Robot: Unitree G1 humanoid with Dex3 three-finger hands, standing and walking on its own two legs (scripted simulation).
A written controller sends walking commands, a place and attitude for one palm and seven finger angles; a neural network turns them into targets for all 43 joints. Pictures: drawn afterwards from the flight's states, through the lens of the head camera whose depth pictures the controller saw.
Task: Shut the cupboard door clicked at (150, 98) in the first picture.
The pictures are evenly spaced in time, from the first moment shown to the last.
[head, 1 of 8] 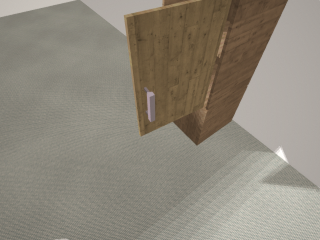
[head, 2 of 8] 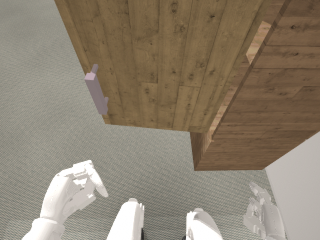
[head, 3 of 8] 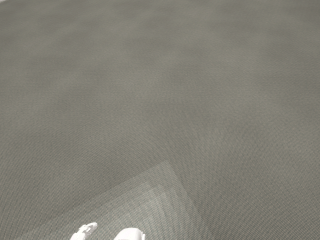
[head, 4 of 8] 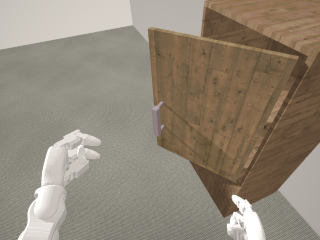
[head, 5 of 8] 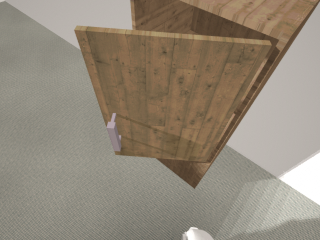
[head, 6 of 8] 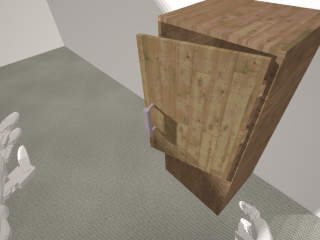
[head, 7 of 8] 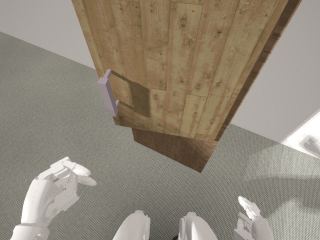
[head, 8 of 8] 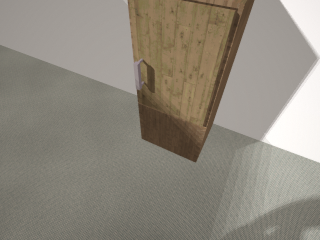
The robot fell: no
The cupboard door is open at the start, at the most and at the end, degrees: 83 83 0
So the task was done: yes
